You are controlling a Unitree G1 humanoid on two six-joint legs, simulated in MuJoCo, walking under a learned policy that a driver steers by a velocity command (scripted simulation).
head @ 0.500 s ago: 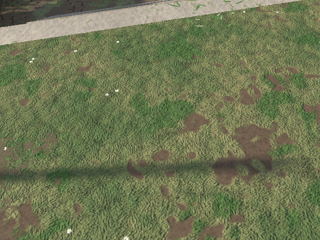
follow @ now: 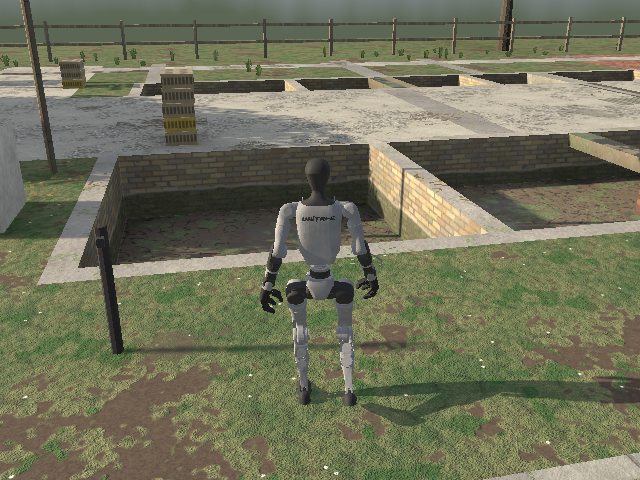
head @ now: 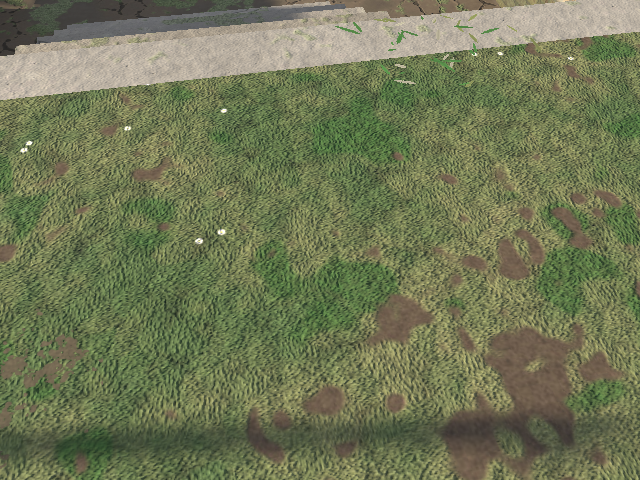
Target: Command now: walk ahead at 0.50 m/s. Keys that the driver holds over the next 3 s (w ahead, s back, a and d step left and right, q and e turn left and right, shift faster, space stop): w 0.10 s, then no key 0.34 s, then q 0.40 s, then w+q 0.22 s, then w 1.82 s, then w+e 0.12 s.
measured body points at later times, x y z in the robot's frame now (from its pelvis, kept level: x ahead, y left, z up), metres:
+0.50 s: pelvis +0.20 -0.03 +0.00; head +0.23 -0.05 +0.44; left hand +0.35 +0.21 -0.12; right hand +0.24 -0.30 -0.16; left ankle +0.11 +0.10 -0.68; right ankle +0.31 -0.13 -0.73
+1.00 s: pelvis +0.23 +0.01 +0.02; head +0.23 +0.05 +0.47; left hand +0.32 +0.32 -0.11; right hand +0.32 -0.25 -0.09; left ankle +0.20 +0.09 -0.73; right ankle +0.32 -0.14 -0.66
